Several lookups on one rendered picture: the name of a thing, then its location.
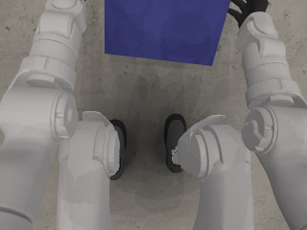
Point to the right robot upper arm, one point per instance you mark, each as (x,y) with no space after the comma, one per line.
(278,136)

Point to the left robot shin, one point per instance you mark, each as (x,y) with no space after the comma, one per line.
(89,116)

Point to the carton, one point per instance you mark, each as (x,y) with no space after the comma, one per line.
(186,31)

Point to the robot right hand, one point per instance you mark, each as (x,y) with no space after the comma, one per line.
(247,8)

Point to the left robot upper arm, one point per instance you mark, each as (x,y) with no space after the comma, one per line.
(34,121)

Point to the left robot foot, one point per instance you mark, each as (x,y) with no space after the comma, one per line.
(122,135)

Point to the right robot forearm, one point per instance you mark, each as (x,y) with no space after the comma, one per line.
(265,66)

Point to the left robot forearm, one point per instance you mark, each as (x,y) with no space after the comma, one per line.
(55,48)

